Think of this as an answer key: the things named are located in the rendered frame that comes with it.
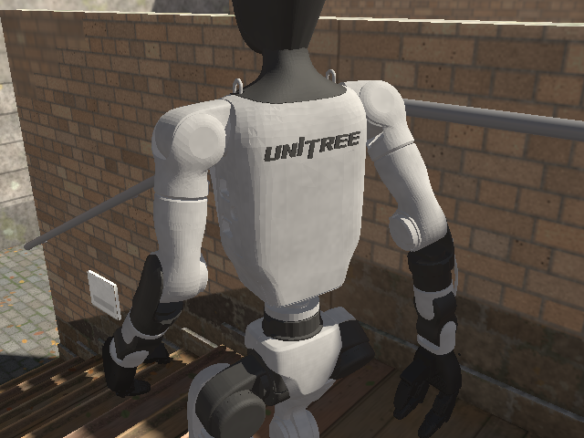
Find left robot upper arm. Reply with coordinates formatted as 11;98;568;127
150;99;231;303

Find robot left forearm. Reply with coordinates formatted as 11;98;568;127
109;255;184;368

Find robot right forearm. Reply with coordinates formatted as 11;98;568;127
407;217;458;355

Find humanoid robot torso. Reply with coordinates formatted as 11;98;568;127
209;69;367;406

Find robot left thigh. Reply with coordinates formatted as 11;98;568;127
187;354;270;438

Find robot right hand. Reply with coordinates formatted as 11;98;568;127
393;345;462;438

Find robot left hand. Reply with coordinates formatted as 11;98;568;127
102;336;170;398

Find right robot upper arm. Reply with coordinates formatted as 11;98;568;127
339;80;447;252

